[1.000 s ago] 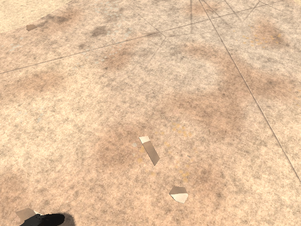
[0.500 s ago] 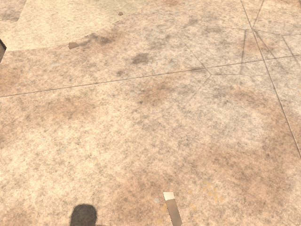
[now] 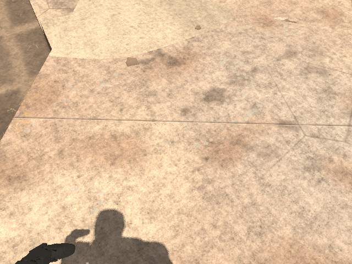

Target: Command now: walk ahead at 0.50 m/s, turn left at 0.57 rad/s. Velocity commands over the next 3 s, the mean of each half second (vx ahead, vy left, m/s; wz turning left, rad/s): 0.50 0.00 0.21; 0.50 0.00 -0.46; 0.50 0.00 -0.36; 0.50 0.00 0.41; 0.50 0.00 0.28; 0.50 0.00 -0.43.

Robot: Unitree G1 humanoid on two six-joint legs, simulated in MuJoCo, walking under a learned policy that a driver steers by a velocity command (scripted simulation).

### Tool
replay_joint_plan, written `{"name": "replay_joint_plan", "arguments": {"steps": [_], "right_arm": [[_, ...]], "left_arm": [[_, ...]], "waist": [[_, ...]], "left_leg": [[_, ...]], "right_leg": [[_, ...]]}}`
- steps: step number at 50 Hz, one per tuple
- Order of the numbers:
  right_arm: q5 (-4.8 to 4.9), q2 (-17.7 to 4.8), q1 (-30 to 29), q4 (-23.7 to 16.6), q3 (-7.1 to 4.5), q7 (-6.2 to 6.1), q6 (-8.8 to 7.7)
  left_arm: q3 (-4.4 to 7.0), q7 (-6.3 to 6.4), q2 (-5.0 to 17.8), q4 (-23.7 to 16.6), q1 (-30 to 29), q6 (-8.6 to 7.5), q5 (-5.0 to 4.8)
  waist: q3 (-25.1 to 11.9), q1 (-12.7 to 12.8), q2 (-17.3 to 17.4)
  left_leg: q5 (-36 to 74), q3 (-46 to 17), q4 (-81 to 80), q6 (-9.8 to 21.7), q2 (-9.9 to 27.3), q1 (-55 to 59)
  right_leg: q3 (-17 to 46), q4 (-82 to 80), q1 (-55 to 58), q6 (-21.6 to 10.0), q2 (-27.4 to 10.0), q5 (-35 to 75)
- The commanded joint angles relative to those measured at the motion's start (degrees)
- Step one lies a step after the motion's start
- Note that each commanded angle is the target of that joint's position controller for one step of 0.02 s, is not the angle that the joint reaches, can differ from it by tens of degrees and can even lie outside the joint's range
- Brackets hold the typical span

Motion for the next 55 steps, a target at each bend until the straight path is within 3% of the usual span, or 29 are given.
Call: {"name": "replay_joint_plan", "arguments": {"steps": [1, 4, 6, 7, 8, 9, 10, 11, 12, 14, 16, 19, 21, 26, 28, 30, 31, 32, 33, 34, 35, 37, 39, 44, 47, 51, 53, 54, 55], "right_arm": [[0.4, -10.09, 1.73, -2.65, -2.78, -0.68, -0.17], [0.37, -9.59, 2.39, -2.41, -2.77, -1.03, 0.35], [-0.04, -8.82, 1.15, -2.53, -2.61, -1.05, 0.53], [-0.34, -6.83, 1.11, -2.74, -1.88, -0.82, 0.38], [-1.26, -4.13, 1.68, -3.62, -0.68, -0.6, 0.21], [0.47, -0.76, 10.87, -4.11, 0.32, -0.52, -0.44], [1.08, -6.14, 10.31, -2.71, -0.29, -0.62, -0.76], [0.9, -9.19, 3.13, -3.51, -1.11, -0.5, -0.78], [0.14, -8.79, -1.32, -4.66, -1.0, -0.57, -0.85], [-1.02, -7.13, -4.47, -5.95, -1.0, -0.11, -1.41], [-1.06, -4.83, -3.47, -6.04, -0.45, 0.22, -1.63], [-1.68, -2.42, -8.04, -7.6, 0.75, 0.4, -2.07], [-1.45, -1.74, -11.85, -8.09, 1.26, 0.75, -2.5], [-0.46, -4.07, -17.98, -9.47, 0.58, 1.5, -3.5], [-0.3, -5.5, -16.28, -9.11, -0.18, 1.49, -3.95], [-0.99, -8.43, -7.36, -6.94, -1.77, 0.71, -4.16], [-1.82, -12.38, 2.16, -5.89, -2.84, 0.06, -4.0], [-2.11, -15.96, 4.83, -4.45, -3.67, 0.38, -2.92], [-1.43, -10.94, 3.8, -4.3, -2.7, 0.64, -2.85], [-1.06, -7.79, 1.4, -4.41, -1.77, 0.62, -2.92], [-1.36, -6.06, -1.94, -4.48, -1.11, 0.77, -2.99], [-1.98, -3.96, -5.72, -3.8, -0.57, 0.88, -3.17], [-1.84, -4.46, -6.29, -2.89, -1.02, 0.79, -3.76], [-1.67, -7.78, -5.47, -0.53, -2.17, 0.2, -3.83], [-1.11, -9.55, -3.59, 0.76, -2.59, -0.09, -3.34], [0.07, -11.69, -1.11, 2.56, -3.31, -0.1, -2.13], [0.47, -13.51, -1.19, 2.67, -3.82, -0.37, -1.36], [0.67, -14.14, -1.5, 2.61, -3.97, -0.55, -0.86], [0.59, -13.07, -1.47, 2.39, -3.47, -0.82, -0.62]], "left_arm": [[0.62, -0.72, 3.64, -5.1, -6.52, -1.26, -0.75], [1.44, -1.46, 5.8, -5.35, -6.13, -2.09, -0.94], [2.11, -1.52, 6.79, -3.73, -0.39, -2.66, -0.84], [2.91, -1.25, 8.27, -2.33, 5.24, -2.99, -0.14], [3.55, -0.88, 10.96, -1.55, 13.59, -3.06, 0.76], [4.88, -1.26, 15.51, 1.31, 19.26, -2.38, 1.08], [3.84, -1.64, 10.39, 1.25, 19.1, -2.23, -0.94], [2.83, -1.4, 6.85, 0.72, 16.15, -1.92, -1.17], [2.32, -1.3, 6.13, 0.28, 13.26, -1.47, -0.45], [1.42, -1.21, 4.48, 0.88, 11.07, -1.21, 0.16], [1.2, -1.31, 4.22, 1.57, 11.6, -1.19, -0.49], [2.1, -0.74, 7.46, 2.41, 12.63, -0.72, -1.51], [2.57, -0.3, 8.91, 2.99, 13.64, -0.16, -1.77], [2.74, 0.06, 9.35, 4.79, 18.63, 1.16, -2.41], [2.88, 0.35, 9.67, 4.8, 18.33, 1.65, -2.39], [1.99, 0.43, 6.84, 4.26, 17.68, 1.72, -1.76], [0.61, 0.38, 2.84, 2.64, 17.2, 1.46, -0.53], [-0.21, 0.49, 0.29, 0.58, 23.67, 0.61, -2.06], [1.09, 0.7, 5.98, 1.85, 22.21, 0.69, -3.15], [1.85, 0.61, 8.1, 1.29, 17.9, 1.01, -3.06], [1.93, 0.64, 7.38, 1.39, 16.53, 1.42, -2.59], [2.07, 0.23, 5.71, 0.65, 15.09, 2.31, -2.12], [1.67, -0.14, 3.65, -0.26, 14.1, 3.1, -2.14], [0.85, -1.27, 2.16, -3.14, 8.23, 3.32, -1.78], [0.38, -2.37, 1.84, -5.16, 2.4, 3.08, -1.69], [0.67, -3.43, 3.15, -8.15, -2.33, 3.33, -1.78], [1.65, -3.57, 5.01, -8.59, -0.2, 3.65, -1.47], [2.75, -3.43, 6.82, -7.53, 5.12, 3.86, -1.43], [4.64, -2.78, 9.92, -4.86, 14.76, 4.15, -1.66]], "waist": [[-2.1, -1.13, 6.69], [-2.34, -0.13, 7.82], [-3.75, 2.96, 9.35], [-7.58, 5.56, 8.48], [-15.59, 8.86, 3.15], [-21.17, 5.44, -16.33], [-17.98, 6.97, -12.27], [-10.02, 8.55, -6.11], [-6.2, 7.79, -1.93], [-2.24, 5.32, -1.94], [-2.83, 3.98, -3.89], [-2.21, 4.56, -3.13], [-1.87, 5.67, -2.95], [-1.72, 7.19, -3.58], [-2.18, 5.06, -4.11], [-6.6, 0.17, -3.11], [-14.54, -3.71, 4.73], [-19.23, -0.58, 21.49], [-14.33, -1.61, 15.08], [-8.17, -1.79, 10.95], [-5.57, -0.15, 8.2], [-1.82, 2.32, 9.08], [-1.16, 3.11, 8.5], [-0.18, 2.35, 5.4], [1.25, 0.31, 4.5], [2.53, -0.25, 4.65], [-0.24, 2.04, 6.47], [-3.58, 5.39, 6.64], [-8.59, 10.35, 5.26]], "left_leg": [[10.87, -9.9, -3.94, 7.25, 12.0, -4.07], [9.35, -15.42, 1.04, 6.25, 14.16, 1.19], [14.13, -15.8, 5.34, 4.97, 14.35, 2.49], [18.6, -13.58, 12.16, 3.37, 11.47, 1.21], [11.08, -9.46, 27.13, 1.34, 8.09, -5.25], [-16.17, -2.86, 45.92, -3.07, -0.66, -26.15], [-19.54, -4.96, 53.4, -3.53, 2.85, -34.15], [-14.27, -4.64, 55.19, -3.57, 4.9, -36.36], [-10.4, -2.35, 54.03, -3.58, 6.82, -35.16], [-5.88, -0.54, 47.51, -3.56, 10.2, -31.81], [-5.83, 1.61, 42.01, -4.3, 10.86, -29.05], [-2.64, 3.94, 29.58, -6.06, 10.86, -27.26], [4.65, 4.6, 20.88, -6.88, 9.57, -23.19], [11.78, 3.81, 10.22, -7.12, 6.94, -15.94], [10.72, 3.72, 6.83, -5.77, 6.93, -10.56], [8.39, 2.56, 4.81, -2.87, 9.55, 4.19], [6.25, -7.95, 5.32, 0.7, 20.69, 18.02], [-6.04, -30.6, -0.5, 8.89, 31.67, 28.27], [-16.49, -33.32, -3.4, 9.15, 30.3, 24.34], [-14.3, -24.74, -4.01, 7.09, 27.92, 18.77], [-7.85, -18.25, -5.23, 5.8, 25.2, 13.33], [1.57, -9.17, -8.24, 4.87, 22.0, 5.61], [8.01, -3.8, -10.46, 5.29, 21.45, 2.73], [16.35, 6.56, -12.07, 5.34, 20.95, 3.07], [16.64, 10.96, -12.01, 4.2, 21.04, 4.3], [21.87, 14.09, -8.68, 2.3, 23.05, 10.71], [40.15, 16.39, -1.08, 1.01, 22.92, 12.76], [48.38, 17.9, 7.39, 0.11, 22.0, 12.12], [48.1, 19.57, 19.93, -1.75, 19.81, 6.41]], "right_leg": [[-2.79, -7.16, 8.33, 0.03, 4.29, 5.8], [-0.96, -10.87, 9.65, -1.95, 4.6, 1.01], [-2.65, -12.93, 16.04, -4.42, 4.59, -0.94], [-2.54, -13.76, 25.41, -6.55, 3.45, -0.45], [6.47, -12.26, 39.89, -10.35, -5.27, -2.73], [33.76, -17.54, 57.35, -20.92, -16.96, -14.52], [41.26, -21.39, 56.55, -21.07, -18.24, -28.77], [32.45, -22.26, 49.77, -18.57, -15.63, -28.85], [25.31, -22.87, 43.05, -17.0, -13.12, -22.74], [17.23, -25.15, 34.21, -16.37, -8.91, -10.46], [14.27, -26.57, 31.8, -17.31, -7.01, -3.66], [10.51, -28.25, 29.02, -18.36, -6.21, 1.12], [7.72, -28.34, 26.6, -17.29, -4.68, 1.11], [10.03, -25.09, 27.27, -15.21, -5.57, -2.48], [11.9, -22.04, 27.26, -13.62, -5.92, -4.79], [9.7, -11.48, 22.55, -10.54, -1.42, -3.37], [4.71, 6.04, 14.32, -8.01, 2.89, -14.39], [-0.8, 21.98, -2.51, -5.79, 7.42, -33.41], [1.83, 30.02, -8.43, -5.23, 3.88, -31.27], [1.69, 31.92, -9.89, -5.26, 2.17, -26.09], [0.94, 31.37, -7.83, -4.81, 0.54, -21.85], [0.85, 28.19, -4.52, -4.25, -1.89, -17.18], [-0.04, 26.43, -3.13, -3.56, -2.49, -14.49], [-1.4, 12.87, -2.85, -2.91, -2.6, -2.68], [-4.19, 4.45, -0.54, -4.05, -1.64, 2.2], [-6.9, -1.22, 0.08, -6.88, -0.23, -2.75], [-10.29, -2.1, 6.4, -9.22, 3.33, -8.81], [-12.0, -3.46, 14.01, -10.81, 5.97, -10.03], [-11.99, -6.35, 28.38, -12.99, 8.47, -7.04]]}}
Next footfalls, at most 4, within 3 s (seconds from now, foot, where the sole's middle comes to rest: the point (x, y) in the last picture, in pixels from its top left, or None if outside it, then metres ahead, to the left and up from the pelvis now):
0.16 right None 0.28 -0.14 -0.78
0.62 left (132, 261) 0.47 0.13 -0.78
1.10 right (208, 198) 0.71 -0.18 -0.78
1.66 left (181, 129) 1.08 -0.09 -0.78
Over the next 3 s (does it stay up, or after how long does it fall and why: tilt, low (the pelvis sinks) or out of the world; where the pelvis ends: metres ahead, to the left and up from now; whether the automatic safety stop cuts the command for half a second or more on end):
stays up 1.59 -0.20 -0.01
